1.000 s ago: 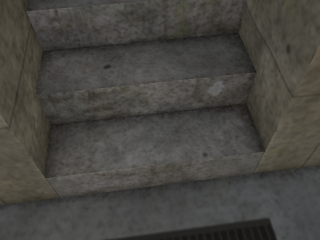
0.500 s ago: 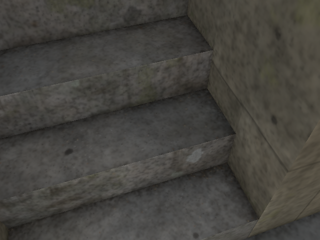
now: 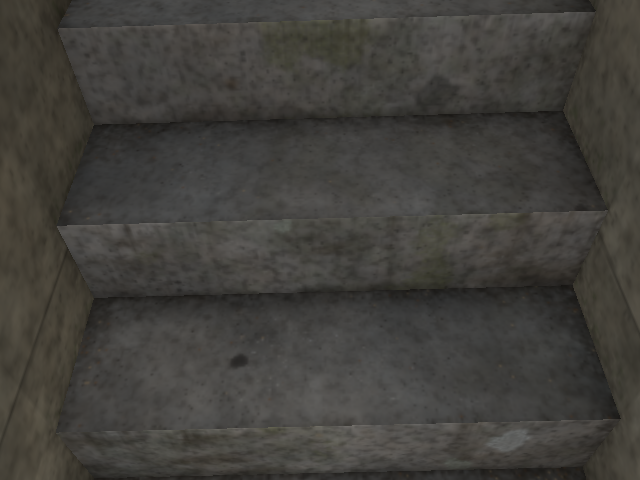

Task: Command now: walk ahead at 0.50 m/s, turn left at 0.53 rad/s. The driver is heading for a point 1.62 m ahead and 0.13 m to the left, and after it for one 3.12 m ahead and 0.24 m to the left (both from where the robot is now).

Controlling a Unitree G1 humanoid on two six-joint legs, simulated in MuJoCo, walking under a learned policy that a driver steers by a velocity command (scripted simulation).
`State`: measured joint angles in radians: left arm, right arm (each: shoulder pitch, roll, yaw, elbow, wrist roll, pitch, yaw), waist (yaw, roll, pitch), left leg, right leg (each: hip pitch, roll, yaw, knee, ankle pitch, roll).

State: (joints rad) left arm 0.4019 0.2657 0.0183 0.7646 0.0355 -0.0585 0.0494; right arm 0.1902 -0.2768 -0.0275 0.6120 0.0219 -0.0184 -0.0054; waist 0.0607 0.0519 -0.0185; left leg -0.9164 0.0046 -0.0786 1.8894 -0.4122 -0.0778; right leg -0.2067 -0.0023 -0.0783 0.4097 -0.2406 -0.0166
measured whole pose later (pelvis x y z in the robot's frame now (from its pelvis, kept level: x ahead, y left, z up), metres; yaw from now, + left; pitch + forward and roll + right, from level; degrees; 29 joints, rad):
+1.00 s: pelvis +0.45 +0.15 +0.27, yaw +5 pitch +5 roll -5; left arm -0.02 0.20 -0.04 0.68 0.05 0.03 0.00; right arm 0.43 -0.25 -0.03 0.98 -0.03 -0.05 -0.03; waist -0.02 0.01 -0.08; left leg -0.41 0.11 -0.03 1.13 0.01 0.11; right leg -0.76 0.08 -0.12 1.20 -0.55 -0.08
